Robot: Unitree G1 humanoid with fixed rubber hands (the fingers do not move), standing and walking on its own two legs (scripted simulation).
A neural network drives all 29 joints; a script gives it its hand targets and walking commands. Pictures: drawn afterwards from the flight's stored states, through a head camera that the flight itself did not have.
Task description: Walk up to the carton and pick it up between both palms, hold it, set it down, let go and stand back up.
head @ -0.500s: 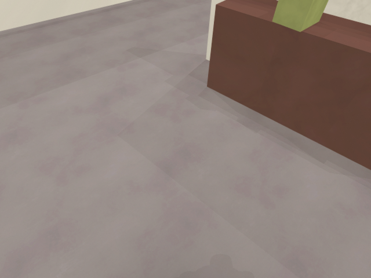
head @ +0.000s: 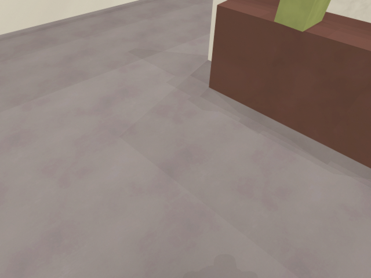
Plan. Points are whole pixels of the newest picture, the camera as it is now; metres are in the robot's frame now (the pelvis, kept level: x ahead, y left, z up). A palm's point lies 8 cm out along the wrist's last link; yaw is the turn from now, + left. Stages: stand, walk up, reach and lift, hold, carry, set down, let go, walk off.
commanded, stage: stand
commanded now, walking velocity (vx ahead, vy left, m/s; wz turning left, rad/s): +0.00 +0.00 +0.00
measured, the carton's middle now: (304, 1) +1.50 -0.68 +0.01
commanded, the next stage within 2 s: none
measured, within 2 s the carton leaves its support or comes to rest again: neither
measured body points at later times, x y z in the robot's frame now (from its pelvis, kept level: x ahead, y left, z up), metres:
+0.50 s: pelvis -0.01 +0.00 +0.00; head +0.00 +0.01 +0.45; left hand -0.02 +0.20 -0.17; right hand -0.05 -0.20 -0.16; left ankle +0.00 +0.10 -0.74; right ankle +0.00 -0.13 -0.74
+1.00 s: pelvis -0.02 +0.00 +0.00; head +0.00 +0.01 +0.45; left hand -0.05 +0.20 -0.17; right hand -0.05 -0.20 -0.16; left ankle +0.00 +0.10 -0.74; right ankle +0.00 -0.13 -0.74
